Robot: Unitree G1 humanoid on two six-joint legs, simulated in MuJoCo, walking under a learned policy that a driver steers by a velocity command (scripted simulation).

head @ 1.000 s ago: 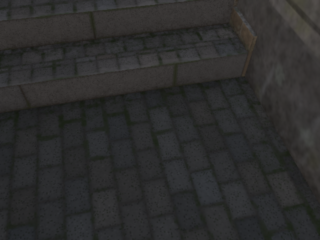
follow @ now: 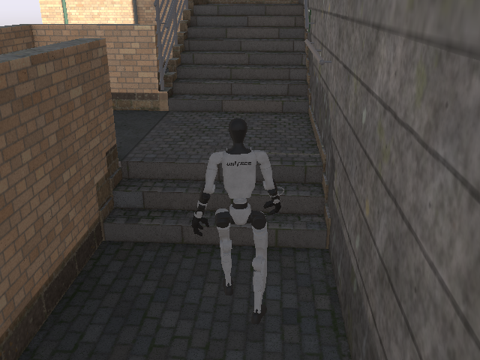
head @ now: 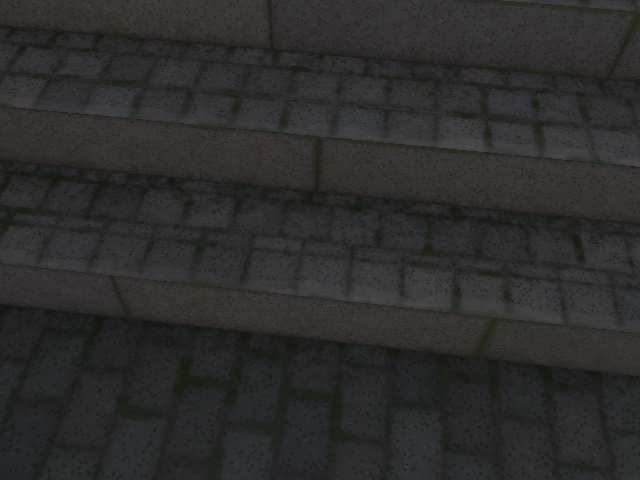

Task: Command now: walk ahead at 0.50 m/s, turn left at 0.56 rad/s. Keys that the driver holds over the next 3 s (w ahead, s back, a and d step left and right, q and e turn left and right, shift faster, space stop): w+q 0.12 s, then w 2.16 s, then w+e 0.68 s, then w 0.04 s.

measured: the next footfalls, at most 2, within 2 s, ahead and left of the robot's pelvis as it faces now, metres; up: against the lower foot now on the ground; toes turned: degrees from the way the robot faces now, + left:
right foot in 0.54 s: +0.48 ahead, -0.06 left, +0.00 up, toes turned +7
left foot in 1.00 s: +0.59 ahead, +0.14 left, +0.00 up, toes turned +13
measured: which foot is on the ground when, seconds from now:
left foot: down 0.00-0.56, up 0.58-0.98, down 1.00-1.00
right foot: down 0.00-0.00, up 0.02-0.52, down 0.54-1.00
